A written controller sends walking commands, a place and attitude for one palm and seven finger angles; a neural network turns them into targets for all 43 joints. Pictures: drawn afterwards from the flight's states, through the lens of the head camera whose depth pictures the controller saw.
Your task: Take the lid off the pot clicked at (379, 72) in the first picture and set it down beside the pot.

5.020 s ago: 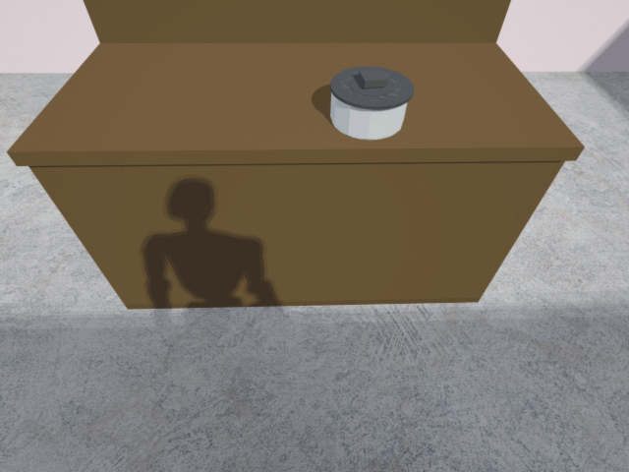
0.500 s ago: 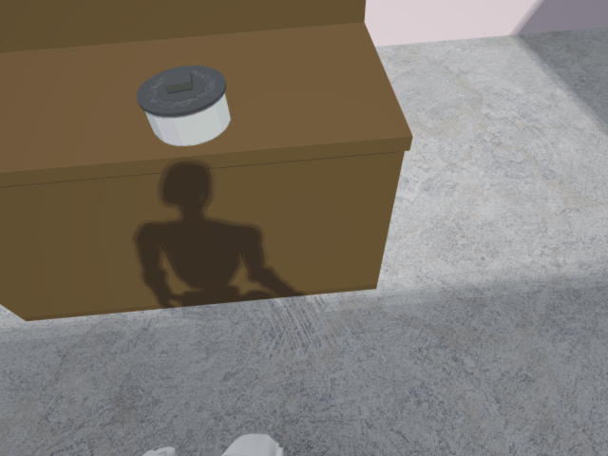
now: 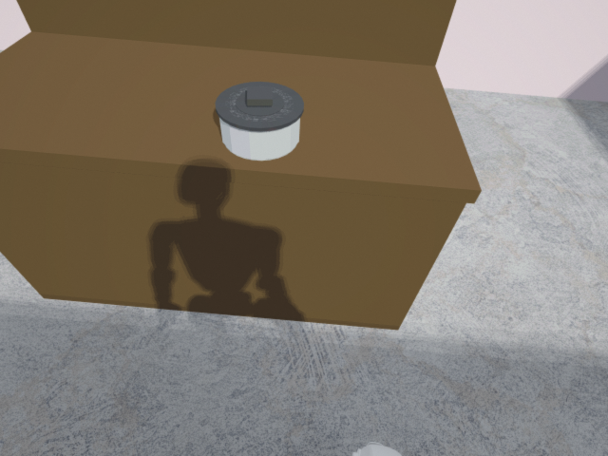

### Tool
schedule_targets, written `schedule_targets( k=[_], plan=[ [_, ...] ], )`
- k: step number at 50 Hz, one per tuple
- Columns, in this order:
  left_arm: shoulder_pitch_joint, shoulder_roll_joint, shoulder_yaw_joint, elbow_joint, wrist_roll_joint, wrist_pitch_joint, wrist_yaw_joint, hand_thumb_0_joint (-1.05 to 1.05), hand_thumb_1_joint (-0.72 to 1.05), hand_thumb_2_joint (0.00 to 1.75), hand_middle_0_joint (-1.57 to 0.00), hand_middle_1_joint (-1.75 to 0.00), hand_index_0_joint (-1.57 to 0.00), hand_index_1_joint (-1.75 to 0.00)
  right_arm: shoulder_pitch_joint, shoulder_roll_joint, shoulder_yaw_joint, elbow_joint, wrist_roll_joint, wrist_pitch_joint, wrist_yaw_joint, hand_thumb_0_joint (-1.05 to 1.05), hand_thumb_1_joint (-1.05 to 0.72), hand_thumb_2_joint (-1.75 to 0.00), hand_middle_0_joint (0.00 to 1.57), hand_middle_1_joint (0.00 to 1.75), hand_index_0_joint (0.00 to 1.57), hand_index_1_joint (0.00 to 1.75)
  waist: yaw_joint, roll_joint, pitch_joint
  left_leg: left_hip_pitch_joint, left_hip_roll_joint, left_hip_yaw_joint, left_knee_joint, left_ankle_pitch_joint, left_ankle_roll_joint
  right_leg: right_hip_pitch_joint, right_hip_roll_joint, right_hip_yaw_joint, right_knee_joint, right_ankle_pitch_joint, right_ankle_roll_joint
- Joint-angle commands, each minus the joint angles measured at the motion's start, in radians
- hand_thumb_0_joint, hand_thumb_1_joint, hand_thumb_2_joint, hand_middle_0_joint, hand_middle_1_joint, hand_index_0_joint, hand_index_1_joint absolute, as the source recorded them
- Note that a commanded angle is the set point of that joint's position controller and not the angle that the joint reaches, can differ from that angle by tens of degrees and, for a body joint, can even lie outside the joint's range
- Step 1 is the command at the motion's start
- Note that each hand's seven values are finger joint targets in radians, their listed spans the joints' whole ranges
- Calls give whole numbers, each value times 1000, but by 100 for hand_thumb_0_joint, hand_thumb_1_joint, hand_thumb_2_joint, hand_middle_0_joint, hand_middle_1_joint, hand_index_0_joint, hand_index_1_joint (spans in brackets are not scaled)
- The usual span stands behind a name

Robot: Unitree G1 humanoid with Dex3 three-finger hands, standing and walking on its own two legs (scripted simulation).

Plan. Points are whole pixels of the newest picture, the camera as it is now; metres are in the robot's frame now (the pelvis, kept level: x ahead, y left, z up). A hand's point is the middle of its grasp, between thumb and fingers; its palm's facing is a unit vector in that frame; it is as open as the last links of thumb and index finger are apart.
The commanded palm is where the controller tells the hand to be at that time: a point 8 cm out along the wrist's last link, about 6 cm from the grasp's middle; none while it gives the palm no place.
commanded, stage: take the last steps up to it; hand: left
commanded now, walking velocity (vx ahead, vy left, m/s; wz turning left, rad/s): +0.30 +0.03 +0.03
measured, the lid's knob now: (259, 96) +0.79 +0.16 +0.06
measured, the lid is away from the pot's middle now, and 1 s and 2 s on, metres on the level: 0.00 0.00 0.00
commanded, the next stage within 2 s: come to a stop and stand still in 0.60 s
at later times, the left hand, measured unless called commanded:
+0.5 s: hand (216, 405) +0.22 +0.15 -0.16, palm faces +0.07 -0.97 -0.23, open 7.1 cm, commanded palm none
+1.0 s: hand (214, 352) +0.32 +0.18 -0.18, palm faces +0.06 -0.97 -0.22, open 7.3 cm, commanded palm none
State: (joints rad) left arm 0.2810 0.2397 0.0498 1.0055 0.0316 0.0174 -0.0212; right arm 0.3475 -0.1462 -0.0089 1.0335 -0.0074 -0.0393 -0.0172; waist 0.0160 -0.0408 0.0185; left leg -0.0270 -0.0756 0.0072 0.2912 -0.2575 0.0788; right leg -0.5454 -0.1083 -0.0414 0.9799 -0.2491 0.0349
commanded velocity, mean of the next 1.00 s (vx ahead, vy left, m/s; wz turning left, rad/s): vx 0.08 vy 0.00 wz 0.02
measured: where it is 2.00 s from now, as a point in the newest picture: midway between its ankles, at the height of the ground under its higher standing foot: (300, 455)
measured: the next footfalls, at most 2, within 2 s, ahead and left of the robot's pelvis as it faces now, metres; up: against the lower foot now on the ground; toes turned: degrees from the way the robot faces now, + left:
right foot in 0.24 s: +0.22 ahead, -0.13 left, +0.00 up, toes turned -6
left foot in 0.68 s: +0.35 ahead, +0.11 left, +0.00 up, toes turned +7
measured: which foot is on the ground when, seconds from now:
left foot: down 0.00-0.24, up 0.26-0.66, down 0.68-1.00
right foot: up 0.00-0.22, down 0.24-0.68, up 0.70-1.00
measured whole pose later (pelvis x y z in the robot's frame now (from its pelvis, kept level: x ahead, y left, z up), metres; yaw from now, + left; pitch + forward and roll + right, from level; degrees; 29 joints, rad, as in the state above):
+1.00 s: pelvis +0.29 +0.00 -0.01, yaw +1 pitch -1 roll +1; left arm 0.24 0.16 0.03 1.02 0.02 0.04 0.03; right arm 0.13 -0.15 -0.03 1.02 -0.01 0.01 -0.05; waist 0.01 -0.02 0.08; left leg -0.22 0.01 0.11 0.45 -0.21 0.02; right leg -0.37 -0.04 -0.03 0.79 -0.42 0.02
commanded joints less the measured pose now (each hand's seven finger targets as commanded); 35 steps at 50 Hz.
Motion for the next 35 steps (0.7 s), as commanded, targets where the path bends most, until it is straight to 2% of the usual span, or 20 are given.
schedule_targets(
  k=[1, 7, 9, 10, 11, 12, 13, 14, 15, 16, 18, 19, 20, 22, 29, 30, 32, 33, 34, 35],
  plan=[
    [-148, 37, 7, -102, -9, -33, 2, 0, 90, 90, -20, -30, -20, -30, 108, -154, -39, -2, -3, -29, -13, 0, -90, -90, 20, 30, 20, 30, -52, 126, 114, 49, 295, -210, -134, 231, 155, -169, -16, -9, -98, 22, 9],
    [-220, 8, 6, -129, -16, -49, -2, 0, 90, 90, -20, -30, -20, -30, 150, -164, -41, 46, -17, -32, -18, 0, -90, -90, 20, 30, 20, 30, -64, 137, 118, 41, 304, -168, -45, 406, 133, -18, 27, -46, -284, -19, -37],
    [-119, 26, 16, -102, -16, -57, -1, 0, 90, 90, -20, -30, -20, -30, 139, -163, -40, 56, -14, -30, -18, 0, -90, -90, 20, 30, 20, 30, -12, 83, 78, -39, 274, -130, 75, 512, 106, 205, 74, -72, -388, 19, -60],
    [21, 43, 27, -58, -11, -66, 4, 0, 90, 90, -20, -30, -20, -30, 132, -159, -39, 63, -8, -33, -18, 0, -90, -90, 20, 30, 20, 30, 51, 48, 11, -99, 228, -93, 236, 526, 73, 409, 87, -70, -455, 74, -72],
    [187, 113, 46, -10, -4, -81, 15, 0, 90, 90, -20, -30, -20, -30, 139, -133, -37, 56, 3, -38, -11, 0, -90, -90, 20, 30, 20, 30, 112, -61, -102, -279, 159, -39, 501, 360, 26, 686, -63, 125, -499, 45, -135],
    [294, 203, 68, 18, -9, -83, 27, 0, 90, 90, -20, -30, -20, -30, 193, -92, -35, 28, 9, -44, -10, 0, -90, -90, 20, 30, 20, 30, 104, -244, -221, -511, 11, 32, 834, -257, -27, 870, -361, 561, -645, 153, -260],
    [261, 206, 71, 14, -27, -79, 28, 0, 90, 90, -20, -30, -20, -30, 134, -138, -45, 26, 6, -35, -8, 0, -90, -90, 20, 30, 20, 30, 102, -122, -186, -517, 70, -57, 983, -295, -12, 721, -379, 598, -723, -44, -292],
    [161, 164, 65, -9, -27, -73, 35, 0, 90, 90, -20, -30, -20, -30, 66, -116, -52, 3, 0, -26, -2, 0, -90, -90, 20, 30, 20, 30, 76, -46, -79, -573, 108, -56, 1037, -229, -9, 589, -358, 557, -773, -202, -288],
    [85, 106, 51, -29, -24, -74, 40, 0, 90, 90, -20, -30, -20, -30, 18, -99, -44, -9, -9, -20, 4, 0, -90, -90, 20, 30, 20, 30, 49, -25, 26, -592, 159, -70, 1017, -155, -11, 433, -321, 464, -789, -226, -267],
    [37, 48, 33, -37, -19, -80, 42, 0, 90, 90, -20, -30, -20, -30, 17, -76, -42, -7, -15, -9, 9, 0, -90, -90, 20, 30, 20, 30, 11, -4, 63, -550, 177, -65, 969, -97, -25, 331, -268, 344, -801, -135, -238],
    [7, 12, 22, -40, -13, -91, 43, 0, 90, 90, -20, -30, -20, -30, 69, -41, -37, 5, -20, 14, 14, 0, -90, -90, 20, 30, 20, 30, -37, -53, 57, -485, 187, -27, 862, -57, -56, 255, -210, 175, -813, 26, -206],
    [20, 20, 20, -30, -12, -95, 41, 0, 90, 90, -20, -30, -20, -30, 77, -35, -41, 6, -18, 18, 18, 0, -90, -90, 20, 30, 20, 30, -44, -25, 33, -454, 180, -2, 797, -46, -67, 251, -187, 132, -805, 93, -201],
    [13, 27, 22, -29, -13, -96, 40, 0, 90, 90, -20, -30, -20, -30, 69, -26, -39, -1, -17, 21, 20, 0, -90, -90, 20, 30, 20, 30, -50, -45, 39, -437, 185, 14, 741, -23, -77, 222, -180, 102, -812, 116, -202],
    [18, 34, 28, -29, -12, -96, 35, 0, 90, 90, -20, -30, -20, -30, 34, -19, -41, -25, -18, 23, 28, 0, -90, -90, 20, 30, 20, 30, -41, -57, 46, -427, 180, 45, 623, 25, -90, 227, -159, 63, -820, 103, -197],
    [88, 90, 33, 12, -10, -89, 32, 0, 90, 90, -20, -30, -20, -30, -140, -56, -42, -94, -13, -6, 40, 0, -90, -90, 20, 30, 20, 30, 17, -90, 35, -380, 133, 82, 351, 33, -91, 385, -178, 81, -728, 233, -187],
    [88, 88, 33, 16, -12, -85, 34, 0, 90, 90, -20, -30, -20, -30, -144, -60, -41, -93, -13, -9, 37, 0, -90, -90, 20, 30, 20, 30, 11, -88, 46, -336, 124, 90, 306, 46, -88, 375, -171, 75, -703, 247, -177],
    [84, 70, 30, 23, -16, -75, 37, 0, 90, 90, -20, -30, -20, -30, -59, -88, -42, -62, -16, -21, 28, 0, -90, -90, 20, 30, 20, 30, -33, -39, 5, -139, 104, 98, 144, 106, -80, 341, -110, 29, -552, 252, -137],
    [101, 42, 21, 18, -19, -70, 34, 0, 90, 90, -20, -30, -20, -30, 29, -154, -55, -39, -22, -29, 18, 0, -90, -90, 20, 30, 20, 30, -65, 75, -59, 40, 197, -7, 121, 197, -37, 236, -45, -25, -365, 162, -98],
    [128, -13, 12, -2, -23, -67, 30, 0, 90, 90, -20, -30, -20, -30, 103, -259, -79, -31, -28, -23, 8, 0, -90, -90, 20, 30, 20, 30, -82, 288, -96, 156, 414, -280, 67, 281, 66, 50, 69, -116, -134, -231, -51],
    [84, -10, 6, -31, -15, -71, 35, 0, 90, 90, -20, -30, -20, -30, 132, -268, -75, -35, -24, -5, 6, 0, -90, -90, 20, 30, 20, 30, -95, 269, -57, 93, 478, -352, 9, 315, 148, -17, 86, -70, 47, -394, -58]
  ],
)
